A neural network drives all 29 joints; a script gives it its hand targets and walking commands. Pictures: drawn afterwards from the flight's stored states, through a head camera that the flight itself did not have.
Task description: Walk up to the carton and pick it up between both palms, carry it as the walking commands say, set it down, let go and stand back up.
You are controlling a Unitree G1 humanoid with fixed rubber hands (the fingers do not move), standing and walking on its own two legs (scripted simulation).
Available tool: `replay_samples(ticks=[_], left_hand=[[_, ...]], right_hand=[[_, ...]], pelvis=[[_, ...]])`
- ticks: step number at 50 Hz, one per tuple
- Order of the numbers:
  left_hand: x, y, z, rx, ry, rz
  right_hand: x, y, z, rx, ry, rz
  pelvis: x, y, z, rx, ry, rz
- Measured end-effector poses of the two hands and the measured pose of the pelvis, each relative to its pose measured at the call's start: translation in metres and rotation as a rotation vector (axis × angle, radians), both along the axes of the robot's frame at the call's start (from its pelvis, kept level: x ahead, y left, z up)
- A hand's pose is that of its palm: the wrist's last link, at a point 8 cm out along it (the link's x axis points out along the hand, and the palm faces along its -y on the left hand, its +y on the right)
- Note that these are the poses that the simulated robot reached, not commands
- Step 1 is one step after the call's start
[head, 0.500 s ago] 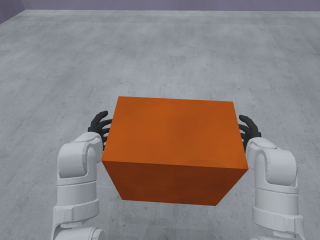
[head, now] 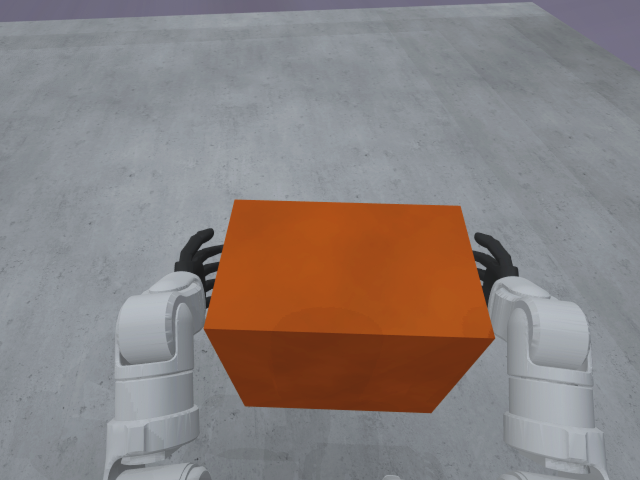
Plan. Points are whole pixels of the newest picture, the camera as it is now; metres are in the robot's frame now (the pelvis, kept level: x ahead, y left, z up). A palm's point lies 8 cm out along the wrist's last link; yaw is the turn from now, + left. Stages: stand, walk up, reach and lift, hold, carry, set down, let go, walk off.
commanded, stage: carry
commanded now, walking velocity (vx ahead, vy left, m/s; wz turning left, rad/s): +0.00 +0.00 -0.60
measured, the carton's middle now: (341, 316) +0.33 +0.01 +0.03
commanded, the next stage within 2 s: none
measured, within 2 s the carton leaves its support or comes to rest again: neither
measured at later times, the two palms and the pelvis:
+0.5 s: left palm (351, 299) +0.31 +0.00 +0.09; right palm out of the picture +0.20 -0.33 +0.10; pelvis -0.07 -0.03 -0.01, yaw -17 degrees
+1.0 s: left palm (492, 392) +0.21 -0.13 +0.09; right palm out of the picture -0.01 -0.41 +0.09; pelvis -0.16 -0.05 -0.01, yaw -35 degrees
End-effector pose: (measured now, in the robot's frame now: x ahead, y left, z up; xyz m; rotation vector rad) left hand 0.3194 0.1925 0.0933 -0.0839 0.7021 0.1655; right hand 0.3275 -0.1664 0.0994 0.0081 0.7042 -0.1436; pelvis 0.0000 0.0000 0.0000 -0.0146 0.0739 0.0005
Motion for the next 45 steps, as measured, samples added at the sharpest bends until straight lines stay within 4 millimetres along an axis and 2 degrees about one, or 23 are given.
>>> replay_samples(ticks=[4,7,9,13,18,23,30,35,40,45], left_hand=[[0.004,-0.022,0.012,0.01,-0.025,-0.054],[0.011,-0.051,0.016,0.023,-0.034,-0.101],[0.015,-0.074,0.015,0.038,-0.034,-0.137],[0.013,-0.121,0.005,0.064,0.015,-0.224],[0.007,-0.164,0.001,0.067,0.012,-0.318],[-0.002,-0.185,0.001,0.043,-0.01,-0.37],[-0.023,-0.183,-0.006,0.01,0.003,-0.408],[-0.039,-0.192,0.003,0.009,-0.006,-0.446],[-0.053,-0.233,0.011,0.024,-0.033,-0.509],[-0.08,-0.284,0.002,0.059,0.007,-0.613]], right_hand=[[-0.015,-0.022,0.008,-0.004,-0.024,-0.042],[-0.026,-0.05,0.006,0.005,-0.031,-0.086],[-0.035,-0.072,-0.001,0.012,-0.032,-0.116],[-0.062,-0.113,-0.013,0.041,0.016,-0.176],[-0.096,-0.15,-0.011,0.034,0.016,-0.262],[-0.122,-0.165,-0.003,0.018,-0.005,-0.331],[-0.16,-0.157,-0.002,0.011,0.003,-0.391],[-0.191,-0.16,0.003,0.002,-0.003,-0.424],[-0.227,-0.19,0.001,0.009,-0.028,-0.481],[-0.281,-0.226,-0.01,0.028,0.016,-0.571]], pelvis=[[-0.008,-0.01,0.001,-0.021,-0.007,-0.057],[-0.014,-0.024,-0.005,-0.026,-0.007,-0.1],[-0.018,-0.034,-0.012,-0.025,-0.001,-0.126],[-0.033,-0.041,-0.01,0.011,0.001,-0.162],[-0.052,-0.041,-0.008,0.027,0.009,-0.219],[-0.068,-0.036,-0.01,0.031,0.018,-0.275],[-0.085,-0.028,-0.008,0.028,0.008,-0.371],[-0.101,-0.034,-0.001,-0.012,-0.003,-0.45],[-0.122,-0.052,-0.011,-0.022,-0.005,-0.518],[-0.145,-0.056,-0.01,0.021,-0.008,-0.563]])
